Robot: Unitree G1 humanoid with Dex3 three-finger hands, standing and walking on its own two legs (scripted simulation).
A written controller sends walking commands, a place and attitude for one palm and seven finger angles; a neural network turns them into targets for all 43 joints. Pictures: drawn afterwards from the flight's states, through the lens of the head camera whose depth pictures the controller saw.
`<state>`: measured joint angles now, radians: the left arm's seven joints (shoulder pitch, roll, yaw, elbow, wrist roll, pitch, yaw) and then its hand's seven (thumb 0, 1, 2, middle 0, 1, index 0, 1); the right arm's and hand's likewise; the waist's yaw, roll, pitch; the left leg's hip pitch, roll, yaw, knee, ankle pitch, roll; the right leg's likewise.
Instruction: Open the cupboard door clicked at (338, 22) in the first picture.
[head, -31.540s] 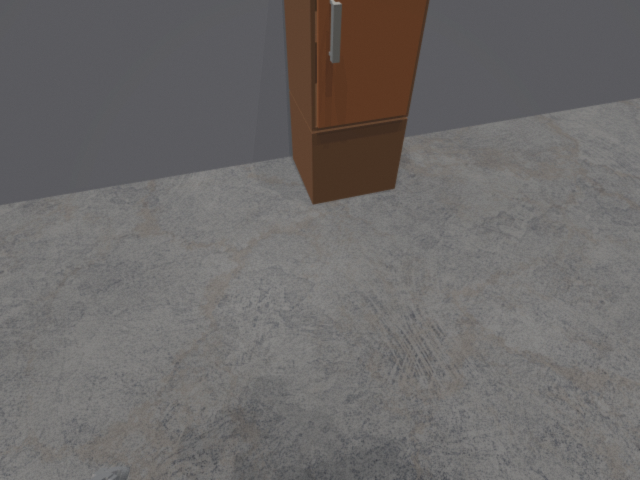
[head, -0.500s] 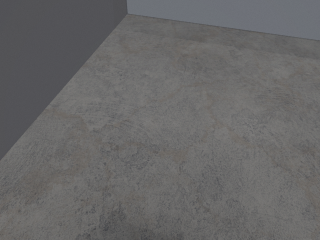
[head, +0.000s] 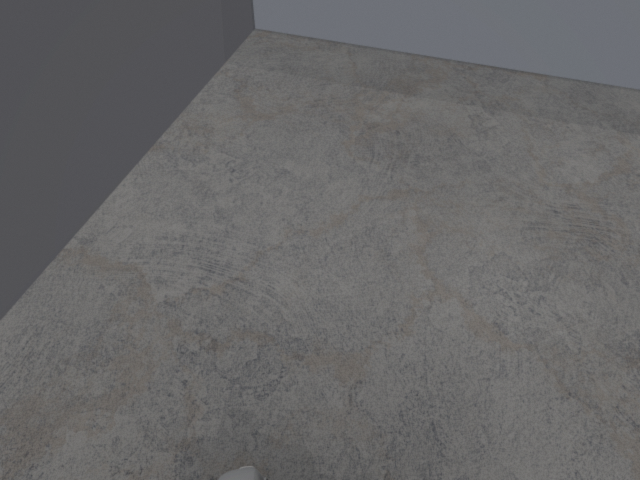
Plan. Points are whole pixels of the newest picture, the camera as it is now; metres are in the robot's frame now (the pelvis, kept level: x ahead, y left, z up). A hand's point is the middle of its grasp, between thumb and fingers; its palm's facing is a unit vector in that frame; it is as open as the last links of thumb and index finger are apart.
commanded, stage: turn to face it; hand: left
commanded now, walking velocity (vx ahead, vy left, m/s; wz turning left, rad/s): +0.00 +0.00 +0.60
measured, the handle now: out of the picture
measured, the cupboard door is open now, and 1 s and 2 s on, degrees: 46 46 46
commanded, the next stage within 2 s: none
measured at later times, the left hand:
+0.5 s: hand out of the picture +0.13 +0.16 -0.16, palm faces +0.32 -0.92 -0.25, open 7.4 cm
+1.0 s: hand (204, 479) +0.15 +0.17 -0.16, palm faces +0.56 -0.77 -0.31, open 7.4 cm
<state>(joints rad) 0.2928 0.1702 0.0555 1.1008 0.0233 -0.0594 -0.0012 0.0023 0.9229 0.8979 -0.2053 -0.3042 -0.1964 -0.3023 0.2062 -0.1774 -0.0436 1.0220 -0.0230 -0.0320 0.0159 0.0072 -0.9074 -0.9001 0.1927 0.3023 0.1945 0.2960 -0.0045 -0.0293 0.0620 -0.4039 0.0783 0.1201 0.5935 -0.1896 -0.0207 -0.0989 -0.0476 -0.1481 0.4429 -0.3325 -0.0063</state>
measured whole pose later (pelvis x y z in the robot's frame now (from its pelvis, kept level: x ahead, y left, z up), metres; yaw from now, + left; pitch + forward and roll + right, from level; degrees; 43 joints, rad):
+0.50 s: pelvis +0.12 -0.05 +0.00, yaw +18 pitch +1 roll +4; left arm 0.20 0.18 0.05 0.93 0.03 -0.03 0.02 0.00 0.91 0.90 -0.21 -0.30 -0.20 -0.30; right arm 0.12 -0.24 -0.07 0.94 -0.02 0.07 0.02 0.01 -0.91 -0.90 0.19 0.30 0.20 0.30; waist -0.01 -0.04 0.09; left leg -0.45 0.03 0.09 0.91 -0.43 -0.06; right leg -0.17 -0.13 -0.20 0.51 -0.34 -0.02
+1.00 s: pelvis +0.18 -0.07 -0.02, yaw +36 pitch +1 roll +1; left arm 0.15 0.23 0.06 0.85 0.03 0.01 0.01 0.00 0.90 0.90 -0.20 -0.30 -0.20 -0.30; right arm 0.16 -0.25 -0.08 0.91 -0.02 0.08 0.02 0.01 -0.90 -0.90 0.20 0.30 0.20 0.30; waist -0.01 0.03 0.11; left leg -0.46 -0.01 -0.06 0.90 -0.48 -0.03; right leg -0.32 -0.08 -0.06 0.65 -0.33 0.02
